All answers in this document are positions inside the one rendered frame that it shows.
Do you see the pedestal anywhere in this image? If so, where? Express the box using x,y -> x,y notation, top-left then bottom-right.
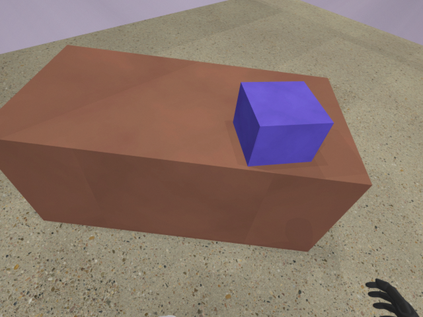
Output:
0,45 -> 372,252

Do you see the carton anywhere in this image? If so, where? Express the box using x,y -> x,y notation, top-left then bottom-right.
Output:
233,81 -> 334,166

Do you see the robot right hand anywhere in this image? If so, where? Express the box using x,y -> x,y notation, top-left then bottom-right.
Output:
365,278 -> 419,317

